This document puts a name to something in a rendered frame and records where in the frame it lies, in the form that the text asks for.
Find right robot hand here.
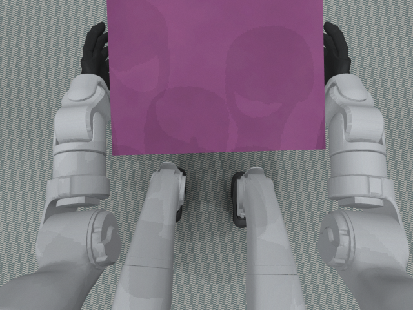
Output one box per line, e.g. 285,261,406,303
323,21,351,85

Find right robot foot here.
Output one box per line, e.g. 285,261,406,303
231,172,247,228

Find robot left upper arm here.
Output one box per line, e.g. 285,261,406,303
0,209,122,310

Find robot right upper arm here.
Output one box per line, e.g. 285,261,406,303
317,209,413,310

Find left robot hand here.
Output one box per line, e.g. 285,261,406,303
81,22,110,91

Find robot right forearm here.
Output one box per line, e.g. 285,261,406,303
325,74,409,266

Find robot left forearm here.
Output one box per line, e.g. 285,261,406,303
35,74,111,265

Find right robot shin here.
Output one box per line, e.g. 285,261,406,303
237,167,274,217

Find carton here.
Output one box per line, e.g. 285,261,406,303
106,0,326,156

